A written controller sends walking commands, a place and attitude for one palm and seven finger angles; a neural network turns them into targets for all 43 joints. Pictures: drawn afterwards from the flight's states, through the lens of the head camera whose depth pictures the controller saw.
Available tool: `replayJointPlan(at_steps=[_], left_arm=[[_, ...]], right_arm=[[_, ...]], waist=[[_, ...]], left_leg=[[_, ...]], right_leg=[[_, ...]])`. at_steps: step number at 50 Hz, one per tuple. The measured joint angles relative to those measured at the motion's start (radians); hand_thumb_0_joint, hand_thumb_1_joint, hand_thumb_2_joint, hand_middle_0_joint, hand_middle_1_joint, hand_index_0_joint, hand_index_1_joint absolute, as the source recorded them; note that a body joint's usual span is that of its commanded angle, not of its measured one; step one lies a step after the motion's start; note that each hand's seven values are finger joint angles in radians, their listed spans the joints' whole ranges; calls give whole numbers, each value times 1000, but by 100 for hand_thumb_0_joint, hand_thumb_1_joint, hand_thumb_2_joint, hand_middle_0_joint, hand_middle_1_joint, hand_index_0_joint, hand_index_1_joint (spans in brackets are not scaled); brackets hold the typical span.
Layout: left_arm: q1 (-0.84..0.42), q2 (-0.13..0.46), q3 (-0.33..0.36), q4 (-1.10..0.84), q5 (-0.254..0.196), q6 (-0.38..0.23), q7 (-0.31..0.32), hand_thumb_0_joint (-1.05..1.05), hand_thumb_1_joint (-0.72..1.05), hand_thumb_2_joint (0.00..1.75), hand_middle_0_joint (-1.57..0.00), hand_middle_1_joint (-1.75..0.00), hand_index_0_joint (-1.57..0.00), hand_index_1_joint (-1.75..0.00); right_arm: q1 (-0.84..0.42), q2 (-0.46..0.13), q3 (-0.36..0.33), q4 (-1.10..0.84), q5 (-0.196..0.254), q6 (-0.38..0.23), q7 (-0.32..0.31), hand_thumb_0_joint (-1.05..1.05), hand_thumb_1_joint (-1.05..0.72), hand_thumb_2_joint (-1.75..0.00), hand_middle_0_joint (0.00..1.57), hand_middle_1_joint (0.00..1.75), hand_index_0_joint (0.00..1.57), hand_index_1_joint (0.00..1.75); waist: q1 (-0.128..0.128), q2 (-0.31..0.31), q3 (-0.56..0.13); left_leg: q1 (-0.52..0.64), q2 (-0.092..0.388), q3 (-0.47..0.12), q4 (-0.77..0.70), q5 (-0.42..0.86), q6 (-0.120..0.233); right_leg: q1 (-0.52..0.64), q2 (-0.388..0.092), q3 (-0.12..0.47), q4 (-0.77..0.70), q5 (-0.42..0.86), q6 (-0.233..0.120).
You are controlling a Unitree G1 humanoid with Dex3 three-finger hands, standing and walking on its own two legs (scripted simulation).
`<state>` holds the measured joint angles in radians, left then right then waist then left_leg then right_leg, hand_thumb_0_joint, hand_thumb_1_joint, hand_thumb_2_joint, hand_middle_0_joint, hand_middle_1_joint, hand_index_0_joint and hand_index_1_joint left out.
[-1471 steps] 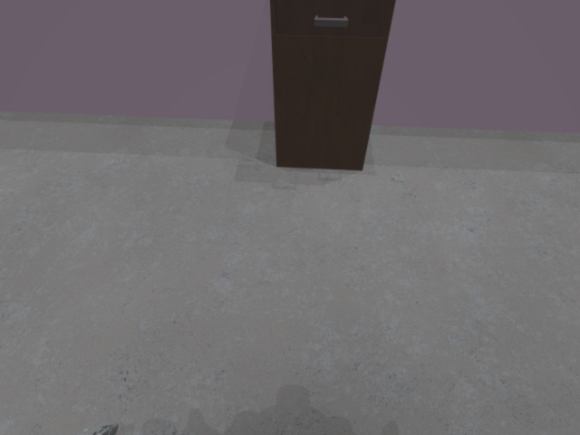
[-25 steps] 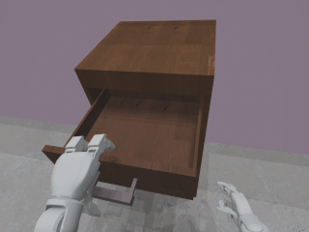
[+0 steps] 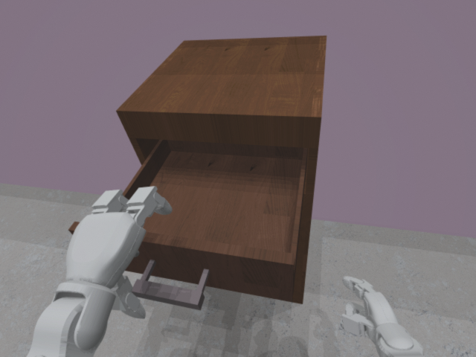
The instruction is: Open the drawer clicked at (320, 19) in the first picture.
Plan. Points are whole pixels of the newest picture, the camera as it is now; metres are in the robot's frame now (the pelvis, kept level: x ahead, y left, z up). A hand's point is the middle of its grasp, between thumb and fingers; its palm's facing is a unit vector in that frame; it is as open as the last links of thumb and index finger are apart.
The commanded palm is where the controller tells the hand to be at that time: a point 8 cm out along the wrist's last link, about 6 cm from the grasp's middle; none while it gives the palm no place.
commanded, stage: draw the hand back to the body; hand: left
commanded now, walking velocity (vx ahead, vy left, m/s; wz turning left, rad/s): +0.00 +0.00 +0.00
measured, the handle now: (172, 282) +0.24 +0.18 -0.01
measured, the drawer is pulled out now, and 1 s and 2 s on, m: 0.28 0.28 0.28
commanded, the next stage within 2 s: step back with the hand held close in 1.60 s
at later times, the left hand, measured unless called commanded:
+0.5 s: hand (99, 265) +0.19 +0.23 +0.14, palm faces +0.12 -0.11 -0.99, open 13.8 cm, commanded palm +0.15 +0.23 +0.19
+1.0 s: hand (90, 236) +0.21 +0.23 +0.18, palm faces +0.39 -0.85 -0.35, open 12.2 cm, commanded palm +0.15 +0.28 +0.19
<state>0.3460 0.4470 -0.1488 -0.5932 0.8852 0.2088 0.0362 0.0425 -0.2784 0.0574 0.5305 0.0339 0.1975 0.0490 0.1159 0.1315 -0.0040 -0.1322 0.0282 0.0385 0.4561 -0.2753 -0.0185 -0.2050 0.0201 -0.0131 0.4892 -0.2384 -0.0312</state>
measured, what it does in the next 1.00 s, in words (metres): stands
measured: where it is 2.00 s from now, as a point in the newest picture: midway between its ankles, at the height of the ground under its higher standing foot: outside the picture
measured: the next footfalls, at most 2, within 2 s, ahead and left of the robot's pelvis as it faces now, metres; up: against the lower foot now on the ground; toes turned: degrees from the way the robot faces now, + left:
none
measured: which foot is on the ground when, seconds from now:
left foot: down 0.00-1.00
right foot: down 0.00-1.00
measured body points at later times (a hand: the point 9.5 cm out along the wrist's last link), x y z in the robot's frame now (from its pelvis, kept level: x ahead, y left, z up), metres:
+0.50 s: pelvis +0.00 +0.01 +0.00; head -0.01 -0.04 +0.45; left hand +0.18 +0.23 +0.19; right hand +0.23 -0.19 -0.09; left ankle -0.02 +0.13 -0.74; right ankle +0.02 -0.10 -0.74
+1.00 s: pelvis +0.03 +0.01 +0.00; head +0.03 +0.00 +0.45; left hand +0.18 +0.27 +0.20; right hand +0.23 -0.17 -0.08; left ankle -0.02 +0.13 -0.74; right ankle +0.02 -0.10 -0.74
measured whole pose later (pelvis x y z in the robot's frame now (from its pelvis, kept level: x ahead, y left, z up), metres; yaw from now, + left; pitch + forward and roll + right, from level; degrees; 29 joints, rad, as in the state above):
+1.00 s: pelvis +0.03 +0.01 +0.00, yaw +3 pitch -3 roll +0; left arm 0.52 0.30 0.21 -0.60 -0.03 -0.11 0.12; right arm 0.20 -0.18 0.06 0.62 0.00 -0.15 -0.07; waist 0.06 0.04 0.02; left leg -0.09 0.01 -0.01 0.46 -0.32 0.00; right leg -0.13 0.00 -0.06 0.45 -0.28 -0.01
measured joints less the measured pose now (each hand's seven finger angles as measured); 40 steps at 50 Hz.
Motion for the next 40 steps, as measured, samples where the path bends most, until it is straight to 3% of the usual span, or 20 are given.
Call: replayJointPlan(at_steps=[4, 24, 31, 33, 34, 35, 37, 40], left_arm=[[-2, 18, 17, 26, 6, -20, 0, -1, -50, 30, -32, -120, -32, -120], [90, 73, 149, 24, -49, -106, -4, -1, -49, 30, -32, -120, -32, -120], [134, 92, 195, 5, -71, -110, -3, -1, -49, 30, -32, -120, -32, -120], [154, 26, 240, -5, -402, -160, 10, -1, -49, 30, -32, -120, -32, -120], [169, -18, 254, -7, -538, -190, 20, -1, -48, 31, -31, -119, -32, -120], [185, -55, 264, -12, -643, -216, 30, -1, -48, 31, -31, -119, -32, -119], [201, -106, 266, -28, -767, -253, 51, -1, -45, 32, -31, -117, -32, -117], [195, -147, 273, -39, -849, -292, 76, -1, -39, 35, -31, -113, -31, -113]], right_arm=[[5, 3, 4, 7, -3, -8, -7, 1, -90, -90, 20, 30, 20, 30], [57, -12, -9, 8, -10, -48, -50, 1, -90, -90, 20, 30, 20, 30], [65, -12, -8, -8, -6, -53, -55, 1, -90, -90, 20, 30, 20, 30], [64, 8, -15, -8, -4, -107, -71, 1, -90, -90, 20, 30, 20, 30], [69, 23, -16, -7, -6, -146, -84, 1, -90, -90, 20, 30, 20, 30], [76, 40, -14, -3, -8, -184, -98, 1, -90, -90, 20, 30, 20, 30], [104, 66, -9, 2, -18, -252, -120, 1, -90, -90, 20, 30, 20, 30], [145, 89, 1, 22, -30, -320, -131, 1, -90, -90, 20, 30, 20, 30]], waist=[[-1, 1, 2], [-5, -9, 11], [-4, -16, 4], [-25, -23, 25], [-35, -32, 34], [-42, -43, 41], [-47, -64, 44], [-46, -85, 41]], left_leg=[[-1, 2, -1, -1, 4, -3], [-19, -11, -13, 2, 7, 9], [-30, -17, -15, 13, -3, 16], [-19, -23, -22, 17, -7, 21], [-12, -25, -25, 18, -9, 22], [-5, -26, -27, 18, -12, 22], [8, -25, -33, 18, -19, 20], [26, -24, -45, 16, -28, 17]], right_leg=[[0, 2, -1, -3, 5, -3], [-5, -11, -12, -16, 12, 9], [-8, -18, -14, -17, 7, 19], [5, -24, -20, -11, 0, 20], [12, -27, -23, -7, -6, 21], [19, -27, -25, -6, -11, 21], [36, -27, -32, -8, -19, 20], [61, -27, -43, -16, -28, 18]])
